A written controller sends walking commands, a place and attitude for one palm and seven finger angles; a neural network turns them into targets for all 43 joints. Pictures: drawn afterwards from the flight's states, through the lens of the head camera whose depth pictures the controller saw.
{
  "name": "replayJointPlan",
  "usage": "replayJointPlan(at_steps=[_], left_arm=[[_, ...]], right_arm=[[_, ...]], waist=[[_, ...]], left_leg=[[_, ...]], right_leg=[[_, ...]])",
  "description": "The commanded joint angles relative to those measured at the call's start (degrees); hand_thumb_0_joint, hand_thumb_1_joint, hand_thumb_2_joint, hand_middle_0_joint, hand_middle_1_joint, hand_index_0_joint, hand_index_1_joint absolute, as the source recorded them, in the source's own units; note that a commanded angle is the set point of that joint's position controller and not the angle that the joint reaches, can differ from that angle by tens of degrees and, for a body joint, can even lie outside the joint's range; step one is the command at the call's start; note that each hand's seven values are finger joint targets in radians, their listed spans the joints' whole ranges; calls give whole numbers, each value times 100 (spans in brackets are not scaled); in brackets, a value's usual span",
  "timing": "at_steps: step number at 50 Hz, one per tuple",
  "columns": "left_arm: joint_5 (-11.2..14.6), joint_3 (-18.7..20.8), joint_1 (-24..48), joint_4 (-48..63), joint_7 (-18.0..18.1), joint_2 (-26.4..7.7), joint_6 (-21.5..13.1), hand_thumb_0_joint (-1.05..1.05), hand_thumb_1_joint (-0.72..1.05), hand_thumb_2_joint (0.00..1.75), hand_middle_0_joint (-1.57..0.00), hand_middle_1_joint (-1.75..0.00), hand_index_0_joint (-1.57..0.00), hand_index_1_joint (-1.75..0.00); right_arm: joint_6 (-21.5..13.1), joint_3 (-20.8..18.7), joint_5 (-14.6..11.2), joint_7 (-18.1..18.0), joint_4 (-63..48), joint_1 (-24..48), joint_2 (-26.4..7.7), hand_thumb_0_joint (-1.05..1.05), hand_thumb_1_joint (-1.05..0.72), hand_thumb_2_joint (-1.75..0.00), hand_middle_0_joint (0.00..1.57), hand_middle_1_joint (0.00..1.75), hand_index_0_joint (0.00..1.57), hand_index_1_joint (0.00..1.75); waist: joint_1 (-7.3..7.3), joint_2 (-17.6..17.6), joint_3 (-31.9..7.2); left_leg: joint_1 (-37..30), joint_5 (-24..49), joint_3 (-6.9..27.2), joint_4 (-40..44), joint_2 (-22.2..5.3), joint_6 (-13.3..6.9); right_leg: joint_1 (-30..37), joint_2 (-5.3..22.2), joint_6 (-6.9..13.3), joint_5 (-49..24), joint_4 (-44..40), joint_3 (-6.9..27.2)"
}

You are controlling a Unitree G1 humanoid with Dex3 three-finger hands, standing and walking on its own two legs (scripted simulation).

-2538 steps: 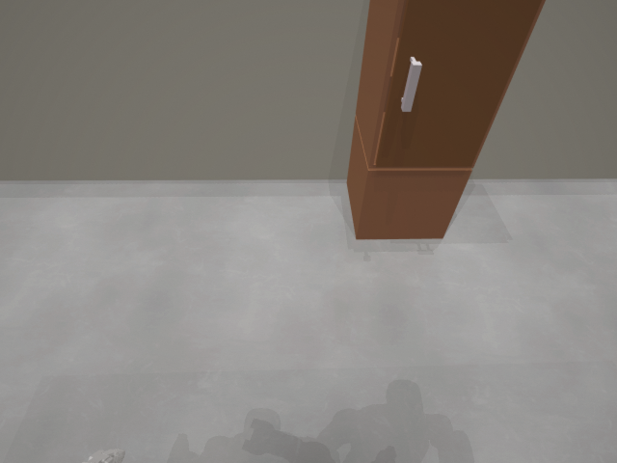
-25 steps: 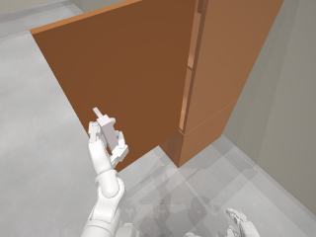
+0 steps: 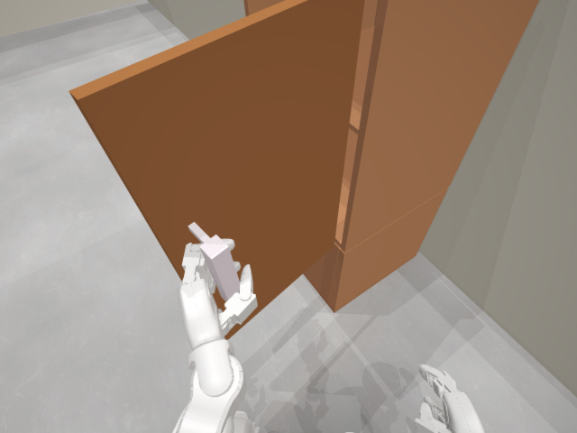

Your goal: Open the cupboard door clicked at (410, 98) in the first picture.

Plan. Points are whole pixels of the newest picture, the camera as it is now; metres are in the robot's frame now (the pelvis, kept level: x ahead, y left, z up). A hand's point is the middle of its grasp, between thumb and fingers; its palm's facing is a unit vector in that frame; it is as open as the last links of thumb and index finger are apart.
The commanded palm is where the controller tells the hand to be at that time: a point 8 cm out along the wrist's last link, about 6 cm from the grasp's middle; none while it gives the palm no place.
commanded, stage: open thumb and fingers to let go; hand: left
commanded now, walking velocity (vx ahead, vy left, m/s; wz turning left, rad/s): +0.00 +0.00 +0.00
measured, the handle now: (215, 264) +0.34 +0.12 +0.05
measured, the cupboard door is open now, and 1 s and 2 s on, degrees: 99 100 100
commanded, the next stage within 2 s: slide the hand sideways off the handle in 0.62 s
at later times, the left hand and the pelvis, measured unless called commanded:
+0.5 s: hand (238, 290) +0.30 +0.08 +0.04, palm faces +0.32 -0.95 -0.03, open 14.4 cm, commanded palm +0.25 +0.12 +0.04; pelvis -0.01 +0.03 +0.00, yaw -1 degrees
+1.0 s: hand (233, 314) +0.27 +0.09 +0.04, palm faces -0.11 -0.99 +0.02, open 16.3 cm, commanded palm +0.24 +0.12 +0.04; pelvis -0.03 +0.04 -0.01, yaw -1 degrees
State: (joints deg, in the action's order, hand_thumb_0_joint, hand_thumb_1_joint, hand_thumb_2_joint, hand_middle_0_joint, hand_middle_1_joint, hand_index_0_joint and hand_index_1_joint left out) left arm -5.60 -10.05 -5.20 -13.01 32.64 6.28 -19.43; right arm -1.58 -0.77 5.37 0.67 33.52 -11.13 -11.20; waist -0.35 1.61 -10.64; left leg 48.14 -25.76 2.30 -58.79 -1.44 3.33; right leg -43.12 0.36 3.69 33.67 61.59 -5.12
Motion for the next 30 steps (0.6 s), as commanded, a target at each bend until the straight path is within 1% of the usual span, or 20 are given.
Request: replayJointPlan(at_steps=[1, 2, 5, 6, 7, 9, 10, 12, 13, 14, 16, 17, 18, 19, 21, 22, 26, 28, 29, 30], left_arm=[[-22, -132, 792, 1342, -81, 311, -348, 0, 13, 57, -35, -127, -35, -127], [-30, -133, 762, 1258, -90, 312, -335, 0, 6, 54, -34, -126, -34, -126], [-48, -197, 907, 1271, -65, 393, -350, 0, -15, 45, -32, -124, -32, -124], [-78, -209, 938, 1290, -41, 388, -359, 0, -22, 42, -32, -123, -32, -123], [-107, -247, 853, 1266, -39, 424, -340, 0, -29, 39, -32, -122, -32, -122], [-110, -288, 924, 1300, -2, 477, -326, 0, -43, 33, -30, -121, -30, -121], [-120, -305, 906, 1290, 11, 498, -307, 0, -50, 30, -30, -120, -30, -120], [-170, -365, 911, 1282, 43, 542, -258, 0, -50, 30, -30, -120, -30, -120], [-139, -363, 893, 1236, 59, 573, -219, 0, -50, 30, -29, -115, -29, -115], [-138, -359, 1027, 1240, 82, 564, -204, 0, -50, 30, -28, -110, -28, -110], [-148, -359, 1137, 1260, 122, 570, -176, 0, -50, 30, -27, -100, -27, -100], [-155, -383, 1076, 1220, 127, 600, -137, 0, -50, 30, -26, -95, -26, -95], [-152, -337, 1155, 1126, 151, 574, -105, 0, -50, 30, -25, -90, -25, -90], [-164, -377, 1321, 1140, 175, 616, -94, 0, -50, 30, -24, -85, -24, -85], [-174, -418, 1320, 1112, 206, 705, -64, 0, -50, 30, -22, -75, -22, -75], [-177, -347, 1225, 1077, 213, 628, -29, 0, -50, 30, -22, -70, -22, -70], [-176, -433, 1615, 1006, 278, 766, 10, 0, -50, 30, -18, -50, -18, -50], [-195, -385, 1641, 933, 319, 748, 36, 0, -50, 30, -17, -40, -17, -40], [-203, -441, 1819, 958, 344, 798, 39, 0, -50, 30, -16, -35, -16, -35], [-206, -431, 1833, 888, 360, 813, 49, 0, -50, 30, -15, -30, -15, -30]], right_arm=[[-227, -151, -63, -30, -826, 196, -408, 0, -90, -90, 20, 30, 20, 30], [-224, -145, -60, -45, -826, 194, -419, 0, -90, -90, 20, 30, 20, 30], [-216, -137, -64, -33, -822, 235, -424, 0, -90, -90, 20, 30, 20, 30], [-217, -142, -62, -32, -829, 232, -429, 0, -90, -90, 20, 30, 20, 30], [-218, -145, -63, -32, -847, 226, -431, 0, -90, -90, 20, 30, 20, 30], [-216, -138, -64, -14, -858, 257, -427, 0, -90, -90, 20, 30, 20, 30], [-220, -139, -70, -12, -869, 274, -424, 0, -90, -90, 20, 30, 20, 30], [-215, -139, -72, -11, -881, 265, -435, 0, -90, -90, 20, 30, 20, 30], [-215, -129, -71, -3, -903, 290, -428, 0, -90, -90, 20, 30, 20, 30], [-211, -126, -80, -5, -887, 321, -425, 0, -90, -90, 20, 30, 20, 30], [-211, -128, -82, -6, -872, 317, -432, 0, -90, -90, 20, 30, 20, 30], [-207, -120, -78, -4, -896, 347, -432, 0, -90, -90, 20, 30, 20, 30], [-192, -110, -81, -2, -877, 356, -425, 0, -90, -90, 20, 30, 20, 30], [-190, -113, -81, -1, -867, 375, -433, 0, -90, -90, 20, 30, 20, 30], [-203, -113, -81, 11, -874, 384, -420, 0, -90, -90, 20, 30, 20, 30], [-200, -116, -81, 15, -894, 382, -433, 0, -90, -90, 20, 30, 20, 30], [-198, -102, -97, 29, -863, 451, -425, 0, -90, -90, 20, 30, 20, 30], [-205, -102, -96, 39, -855, 494, -429, 0, -90, -90, 20, 30, 20, 30], [-213, -92, -91, 49, -836, 511, -421, 0, -90, -90, 20, 30, 20, 30], [-213, -90, -93, 50, -824, 506, -420, 0, -90, -90, 20, 30, 20, 30]], waist=[[-126, -861, -1433], [-140, -975, -1355], [-153, -744, -1300], [-155, -713, -1324], [-125, -776, -1335], [-124, -616, -1413], [-121, -585, -1379], [-108, -539, -1405], [-92, -577, -1368], [-131, -589, -1304], [-135, -508, -1334], [-76, -443, -1334], [-96, -486, -1253], [-132, -431, -1285], [-100, -432, -1291], [-36, -434, -1333], [-114, -449, -1214], [-49, -384, -1215], [-93, -318, -1250], [-86, -392, -1211]], left_leg=[[-903, 1477, -179, 217, 239, -361], [-852, 1468, -147, 208, 230, -369], [-945, 1451, -157, 214, 220, -373], [-991, 1463, -160, 220, 213, -372], [-978, 1511, -138, 225, 204, -373], [-1049, 1534, -150, 226, 200, -373], [-1070, 1526, -158, 223, 194, -372], [-1114, 1612, -138, 241, 177, -376], [-1083, 1549, -143, 257, 180, -373], [-1090, 1493, -139, 256, 169, -374], [-1125, 1437, -136, 266, 168, -370], [-1092, 1456, -134, 281, 172, -371], [-1082, 1423, -128, 296, 167, -368], [-1119, 1397, -127, 291, 158, -372], [-1138, 1372, -121, 315, 161, -367], [-1125, 1421, -104, 335, 155, -359], [-1131, 1198, -94, 358, 143, -359], [-1115, 1148, -75, 398, 133, -348], [-1147, 1120, -79, 381, 137, -353], [-1128, 1083, -60, 403, 133, -347]], right_leg=[[1138, 286, -502, -3934, -1197, 672], [1083, 265, -493, -3838, -1193, 649], [871, 218, -444, -3540, -1147, 550], [835, 200, -428, -3456, -1133, 515], [842, 168, -397, -3378, -1105, 476], [762, 141, -368, -3266, -1062, 423], [712, 121, -352, -3178, -1065, 399], [658, 63, -296, -2997, -1024, 322], [637, 57, -294, -2913, -1030, 301], [572, 51, -293, -2806, -1055, 300], [521, 31, -275, -2636, -1059, 287], [534, 14, -249, -2567, -1049, 272], [498, 12, -245, -2506, -1060, 258], [422, -2, -240, -2408, -1045, 238], [419, -19, -225, -2322, -1044, 209], [471, -34, -203, -2309, -1030, 196], [289, -56, -202, -1954, -1052, 158], [266, -70, -173, -1795, -1036, 142], [214, -69, -177, -1763, -1028, 136], [212, -74, -169, -1703, -1030, 118]])
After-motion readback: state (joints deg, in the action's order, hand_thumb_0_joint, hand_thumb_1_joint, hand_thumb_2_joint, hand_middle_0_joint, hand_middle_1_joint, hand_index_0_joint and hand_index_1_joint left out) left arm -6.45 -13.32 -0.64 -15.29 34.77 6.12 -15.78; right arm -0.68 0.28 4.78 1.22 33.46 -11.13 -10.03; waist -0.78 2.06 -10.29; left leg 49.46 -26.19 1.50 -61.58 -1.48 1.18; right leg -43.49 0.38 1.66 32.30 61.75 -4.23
